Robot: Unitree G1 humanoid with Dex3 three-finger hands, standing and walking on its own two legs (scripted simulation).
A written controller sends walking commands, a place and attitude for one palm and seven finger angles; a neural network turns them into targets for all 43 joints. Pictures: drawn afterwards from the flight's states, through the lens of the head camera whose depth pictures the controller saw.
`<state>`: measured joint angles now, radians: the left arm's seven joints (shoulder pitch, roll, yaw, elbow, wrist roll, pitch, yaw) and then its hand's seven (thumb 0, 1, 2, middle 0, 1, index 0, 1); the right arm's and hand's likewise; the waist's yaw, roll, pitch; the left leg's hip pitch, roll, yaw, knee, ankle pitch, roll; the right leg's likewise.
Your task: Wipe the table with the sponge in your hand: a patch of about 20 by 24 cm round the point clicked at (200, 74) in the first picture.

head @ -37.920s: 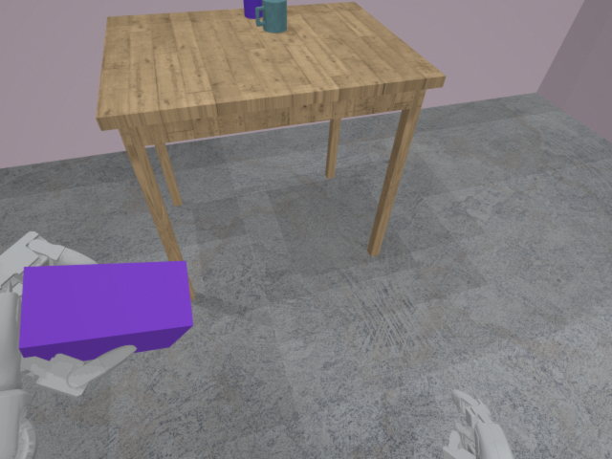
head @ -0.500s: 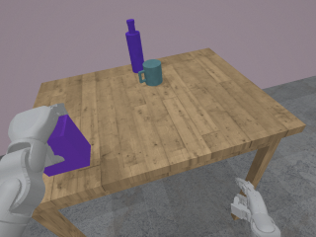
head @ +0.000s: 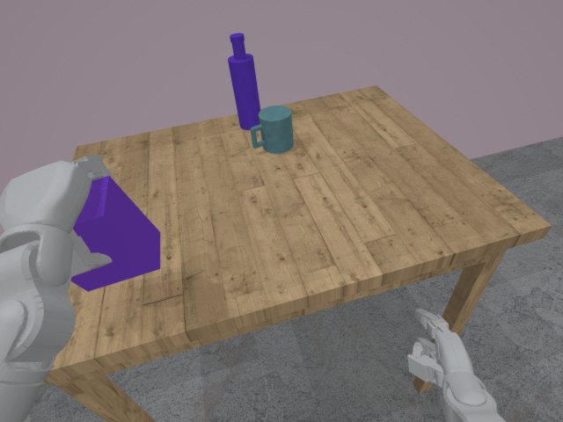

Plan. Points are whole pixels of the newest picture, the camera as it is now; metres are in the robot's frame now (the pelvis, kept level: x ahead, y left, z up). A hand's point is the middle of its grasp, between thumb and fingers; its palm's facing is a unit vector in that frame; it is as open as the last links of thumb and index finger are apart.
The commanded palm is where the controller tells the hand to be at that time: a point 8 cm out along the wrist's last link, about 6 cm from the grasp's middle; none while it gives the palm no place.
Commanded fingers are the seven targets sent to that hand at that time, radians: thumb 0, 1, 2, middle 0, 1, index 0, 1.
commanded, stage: lift the sponge slowly off the table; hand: left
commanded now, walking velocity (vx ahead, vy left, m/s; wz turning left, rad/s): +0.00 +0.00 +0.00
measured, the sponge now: (108, 246) +0.26 +0.30 +0.15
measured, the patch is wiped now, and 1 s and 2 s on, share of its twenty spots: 1.00 1.00 1.00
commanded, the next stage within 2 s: bring the sponge back beside the body in 0.32 s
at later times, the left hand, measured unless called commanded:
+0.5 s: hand (93, 211) +0.26 +0.28 +0.22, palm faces +0.25 -0.13 -0.96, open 10.4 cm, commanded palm +0.20 +0.28 +0.30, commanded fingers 0.00 0.10 1.30 -1.20 -1.60 -1.20 -1.60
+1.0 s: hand (93, 234) +0.23 +0.27 +0.21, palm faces +0.24 -0.13 -0.96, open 10.4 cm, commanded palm +0.17 +0.27 +0.28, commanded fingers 0.00 0.10 1.30 -1.20 -1.60 -1.20 -1.60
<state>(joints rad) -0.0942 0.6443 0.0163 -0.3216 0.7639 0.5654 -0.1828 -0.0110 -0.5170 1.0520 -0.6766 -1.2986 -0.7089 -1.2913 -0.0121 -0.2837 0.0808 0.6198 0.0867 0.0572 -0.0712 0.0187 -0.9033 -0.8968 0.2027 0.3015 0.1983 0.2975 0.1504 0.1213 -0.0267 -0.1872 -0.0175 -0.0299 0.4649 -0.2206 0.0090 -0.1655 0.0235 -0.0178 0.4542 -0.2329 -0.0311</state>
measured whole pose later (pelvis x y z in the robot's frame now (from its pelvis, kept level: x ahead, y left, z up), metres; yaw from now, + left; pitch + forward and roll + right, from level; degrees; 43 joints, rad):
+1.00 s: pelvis -0.01 -0.01 +0.00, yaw -1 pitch -4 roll +0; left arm 0.00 0.65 0.03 -0.44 0.72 0.56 -0.18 -0.01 -0.52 1.05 -0.68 -1.30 -0.71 -1.29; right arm -0.01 -0.28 0.08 0.60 0.08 0.05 -0.08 0.02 -0.90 -0.90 0.20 0.30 0.20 0.30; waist 0.16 0.13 -0.03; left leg -0.19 0.00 -0.03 0.48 -0.23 -0.01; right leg -0.18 0.04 -0.01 0.48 -0.24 -0.05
